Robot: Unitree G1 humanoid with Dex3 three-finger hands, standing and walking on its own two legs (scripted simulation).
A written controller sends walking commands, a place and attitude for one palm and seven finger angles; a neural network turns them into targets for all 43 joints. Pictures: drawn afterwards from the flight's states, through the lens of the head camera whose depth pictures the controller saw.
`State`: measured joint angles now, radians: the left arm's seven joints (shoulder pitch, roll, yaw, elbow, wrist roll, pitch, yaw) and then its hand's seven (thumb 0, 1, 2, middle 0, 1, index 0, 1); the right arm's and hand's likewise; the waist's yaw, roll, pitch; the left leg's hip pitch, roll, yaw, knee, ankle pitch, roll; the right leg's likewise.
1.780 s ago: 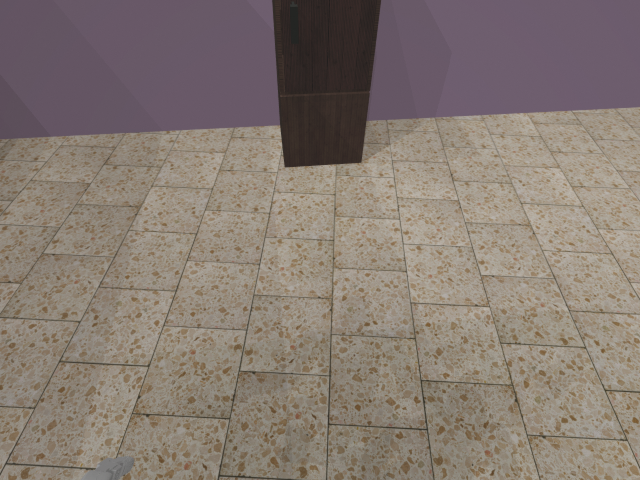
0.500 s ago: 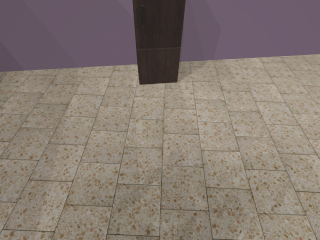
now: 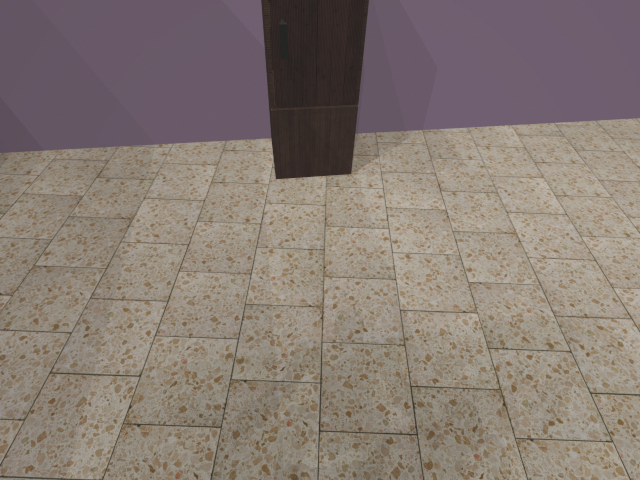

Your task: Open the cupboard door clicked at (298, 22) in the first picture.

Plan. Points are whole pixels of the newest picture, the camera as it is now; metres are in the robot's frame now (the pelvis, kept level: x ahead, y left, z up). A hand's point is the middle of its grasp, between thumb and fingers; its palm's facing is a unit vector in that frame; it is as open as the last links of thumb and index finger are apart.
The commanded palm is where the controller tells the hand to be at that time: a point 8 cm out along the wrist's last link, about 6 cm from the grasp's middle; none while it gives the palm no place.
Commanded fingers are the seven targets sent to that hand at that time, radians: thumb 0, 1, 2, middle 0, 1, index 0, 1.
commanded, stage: walk to a spot facing it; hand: left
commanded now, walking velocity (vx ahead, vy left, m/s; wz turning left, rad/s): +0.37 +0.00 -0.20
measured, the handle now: (283, 39) +1.63 +0.24 -0.06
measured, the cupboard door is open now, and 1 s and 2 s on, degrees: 0 0 0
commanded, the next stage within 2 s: turn to face it in 1.88 s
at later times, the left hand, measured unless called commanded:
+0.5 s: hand out of the picture +0.07 +0.14 -0.17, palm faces -0.02 -0.99 -0.16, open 7.3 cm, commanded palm none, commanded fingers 0.00 0.90 0.90 -0.20 -0.30 -0.20 -0.30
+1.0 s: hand (251, 290) +0.50 +0.17 -0.16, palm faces -0.14 -0.97 -0.18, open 7.3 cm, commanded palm none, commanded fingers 0.00 0.90 0.90 -0.20 -0.30 -0.20 -0.30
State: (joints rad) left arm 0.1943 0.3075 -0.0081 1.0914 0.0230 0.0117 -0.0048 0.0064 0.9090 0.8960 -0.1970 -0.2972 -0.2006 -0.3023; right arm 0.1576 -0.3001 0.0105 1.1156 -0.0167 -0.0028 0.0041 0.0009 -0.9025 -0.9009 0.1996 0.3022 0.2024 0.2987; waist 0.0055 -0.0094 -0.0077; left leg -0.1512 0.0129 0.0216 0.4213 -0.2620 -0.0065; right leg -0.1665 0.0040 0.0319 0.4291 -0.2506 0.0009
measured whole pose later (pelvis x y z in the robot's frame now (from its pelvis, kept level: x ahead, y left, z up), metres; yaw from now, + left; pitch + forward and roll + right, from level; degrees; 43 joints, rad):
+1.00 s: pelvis +0.39 +0.01 +0.00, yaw -10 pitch -1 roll +1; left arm 0.18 0.18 0.07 0.99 0.04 -0.01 -0.02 0.00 0.93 0.90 -0.19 -0.30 -0.19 -0.30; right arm 0.36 -0.17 -0.05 1.11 -0.02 -0.08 -0.01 -0.01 -0.93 -0.90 0.20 0.30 0.20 0.30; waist -0.01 -0.03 0.02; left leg -0.13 -0.02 0.22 0.38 -0.25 0.07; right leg -0.58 -0.14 -0.05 0.93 -0.17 0.02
